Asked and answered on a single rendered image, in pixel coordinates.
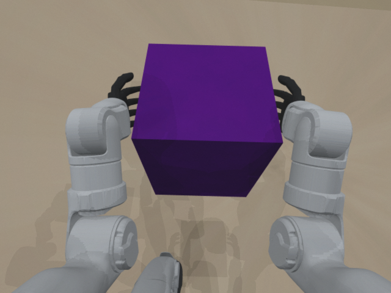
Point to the robot left forearm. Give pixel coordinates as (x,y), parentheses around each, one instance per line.
(94,153)

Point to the robot right forearm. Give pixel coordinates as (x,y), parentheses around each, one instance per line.
(321,140)

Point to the robot left upper arm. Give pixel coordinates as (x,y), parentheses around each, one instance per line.
(99,248)

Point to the robot right hand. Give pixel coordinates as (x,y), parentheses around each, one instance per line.
(295,95)

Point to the robot right upper arm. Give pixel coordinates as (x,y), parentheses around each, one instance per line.
(311,252)

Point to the carton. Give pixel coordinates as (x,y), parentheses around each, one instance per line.
(206,121)

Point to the robot left hand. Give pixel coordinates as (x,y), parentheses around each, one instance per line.
(116,92)

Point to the left robot thigh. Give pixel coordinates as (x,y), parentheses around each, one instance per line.
(159,276)

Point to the robot left shin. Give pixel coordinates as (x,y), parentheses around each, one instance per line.
(169,255)

